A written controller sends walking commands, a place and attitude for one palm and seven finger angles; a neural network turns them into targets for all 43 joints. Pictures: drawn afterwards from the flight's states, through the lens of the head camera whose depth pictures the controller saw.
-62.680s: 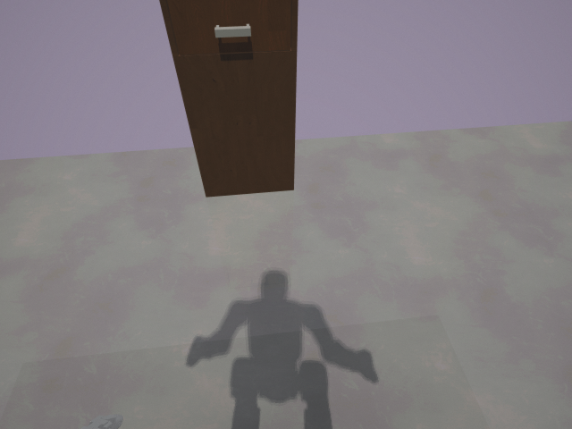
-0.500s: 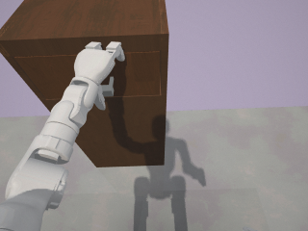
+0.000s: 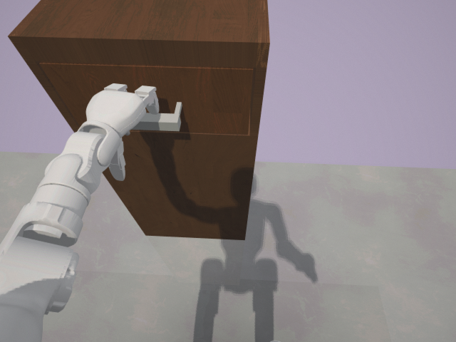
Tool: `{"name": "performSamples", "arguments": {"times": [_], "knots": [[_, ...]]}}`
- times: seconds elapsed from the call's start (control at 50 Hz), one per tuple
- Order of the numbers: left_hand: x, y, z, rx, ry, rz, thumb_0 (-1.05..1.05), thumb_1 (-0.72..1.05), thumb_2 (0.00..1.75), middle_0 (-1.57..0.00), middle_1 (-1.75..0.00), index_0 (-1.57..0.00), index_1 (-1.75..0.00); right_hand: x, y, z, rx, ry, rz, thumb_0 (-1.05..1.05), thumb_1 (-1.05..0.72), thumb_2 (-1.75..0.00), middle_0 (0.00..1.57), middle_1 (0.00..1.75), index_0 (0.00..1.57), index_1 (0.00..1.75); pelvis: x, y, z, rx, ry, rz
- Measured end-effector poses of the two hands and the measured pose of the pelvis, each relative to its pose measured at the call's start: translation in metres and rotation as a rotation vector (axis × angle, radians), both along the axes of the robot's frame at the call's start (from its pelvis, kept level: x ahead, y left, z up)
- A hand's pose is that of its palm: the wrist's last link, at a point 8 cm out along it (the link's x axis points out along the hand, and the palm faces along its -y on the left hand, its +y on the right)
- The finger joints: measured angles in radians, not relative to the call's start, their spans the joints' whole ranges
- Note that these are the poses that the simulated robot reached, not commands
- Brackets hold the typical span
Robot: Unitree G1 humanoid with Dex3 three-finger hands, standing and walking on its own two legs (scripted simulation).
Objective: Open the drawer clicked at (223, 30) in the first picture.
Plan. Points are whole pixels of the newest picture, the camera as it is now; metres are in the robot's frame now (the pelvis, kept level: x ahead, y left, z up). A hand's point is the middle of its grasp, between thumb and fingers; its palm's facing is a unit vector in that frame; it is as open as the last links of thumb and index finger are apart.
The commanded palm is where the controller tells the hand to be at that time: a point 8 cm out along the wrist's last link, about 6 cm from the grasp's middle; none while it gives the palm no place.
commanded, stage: lower the fingers behind the handle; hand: left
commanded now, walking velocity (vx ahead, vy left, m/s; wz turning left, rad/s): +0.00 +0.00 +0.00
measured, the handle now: (152, 113) +0.54 +0.17 +0.06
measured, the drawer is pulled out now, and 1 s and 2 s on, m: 0.00 0.00 0.00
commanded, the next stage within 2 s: lift the fingers back up to retry in 1.08 s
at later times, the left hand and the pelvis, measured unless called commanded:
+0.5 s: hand (139, 126) +0.49 +0.19 +0.07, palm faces -0.05 +0.01 -1.00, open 13.8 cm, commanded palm +0.47 +0.21 +0.10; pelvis +0.00 +0.02 +0.00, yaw -4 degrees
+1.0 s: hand (140, 126) +0.50 +0.19 +0.06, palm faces -0.01 +0.03 -1.00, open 13.8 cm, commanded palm +0.47 +0.21 +0.09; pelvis -0.01 +0.01 -0.01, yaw -3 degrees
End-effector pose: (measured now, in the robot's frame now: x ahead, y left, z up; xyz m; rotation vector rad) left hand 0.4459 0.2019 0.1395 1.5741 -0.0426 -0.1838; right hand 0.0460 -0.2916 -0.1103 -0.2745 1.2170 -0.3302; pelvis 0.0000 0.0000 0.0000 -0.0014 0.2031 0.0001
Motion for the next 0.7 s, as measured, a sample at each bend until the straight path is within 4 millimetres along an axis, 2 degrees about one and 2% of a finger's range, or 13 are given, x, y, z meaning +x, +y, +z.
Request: {"name": "performSamples", "arguments": {"times": [0.08, 0.18, 0.3, 0.38, 0.48, 0.7], "knots": [[0.009, -0.017, -0.009, -0.051, -0.08, -0.023, 0.0, -0.49, 0.3, -0.32, -1.2, -0.3, -1.2, -0.005, 0.005, -0.004, 0.019, 0.012, -0.014, 0.0, -0.9, -0.9, 0.2, 0.3, 0.2, 0.3, 0.0, 0.005, -0.004, -0.002, 0.027, -0.006], [0.03, -0.018, -0.02, -0.029, -0.141, 0.07, 0.0, -0.49, 0.3, -0.33, -1.21, -0.31, -1.2, -0.013, 0.024, -0.013, 0.076, 0.003, -0.051, 0.0, -0.9, -0.9, 0.2, 0.3, 0.2, 0.3, 0.0, 0.01, -0.008, 0.0, 0.064, -0.033], [0.033, -0.022, -0.015, -0.001, -0.132, 0.125, 0.0, -0.49, 0.3, -0.36, -1.24, -0.36, -1.26, -0.022, 0.052, -0.025, 0.16, 0.024, -0.084, 0.0, -0.9, -0.9, 0.2, 0.3, 0.2, 0.3, 0.003, 0.015, -0.006, 0.002, 0.063, -0.053], [0.034, -0.022, -0.012, 0.008, -0.092, 0.144, 0.0, -0.49, 0.3, -0.35, -1.22, -0.36, -1.27, -0.026, 0.061, -0.025, 0.178, 0.014, -0.101, 0.0, -0.9, -0.9, 0.21, 0.3, 0.2, 0.3, 0.002, 0.016, -0.004, 0.004, 0.048, -0.06], [0.032, -0.015, -0.018, 0.01, -0.036, 0.153, 0.0, -0.49, 0.3, -0.33, -1.21, -0.32, -1.23, -0.029, 0.057, -0.019, 0.15, -0.006, -0.105, 0.0, -0.9, -0.9, 0.21, 0.3, 0.21, 0.3, -0.001, 0.016, -0.004, 0.005, 0.042, -0.066], [0.025, -0.01, -0.025, 0.002, -0.113, 0.088, 0.0, -0.49, 0.3, -0.28, -1.28, -0.31, -1.2, -0.039, 0.026, -0.009, 0.047, 0.015, -0.081, 0.0, -0.9, -0.9, 0.21, 0.3, 0.2, 0.3, -0.009, 0.015, -0.01, 0.002, 0.069, -0.055]]}}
